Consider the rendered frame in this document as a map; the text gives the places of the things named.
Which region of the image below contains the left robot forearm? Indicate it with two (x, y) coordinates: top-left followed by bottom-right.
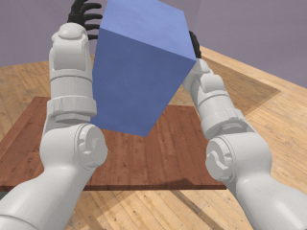
(39, 22), (97, 156)

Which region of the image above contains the robot left upper arm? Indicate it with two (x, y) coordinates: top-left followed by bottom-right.
(0, 123), (108, 230)

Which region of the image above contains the carton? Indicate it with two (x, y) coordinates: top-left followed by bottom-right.
(87, 0), (197, 137)

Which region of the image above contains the robot left hand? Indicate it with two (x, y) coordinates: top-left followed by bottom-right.
(67, 0), (103, 40)

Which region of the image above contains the robot right upper arm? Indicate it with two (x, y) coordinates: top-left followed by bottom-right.
(205, 132), (307, 230)

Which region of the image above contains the right robot forearm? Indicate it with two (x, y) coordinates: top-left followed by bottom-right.
(182, 58), (272, 156)

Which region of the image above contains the table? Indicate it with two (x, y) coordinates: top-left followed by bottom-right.
(0, 96), (227, 200)

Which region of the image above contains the robot right hand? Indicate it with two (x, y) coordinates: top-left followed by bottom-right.
(189, 31), (201, 59)

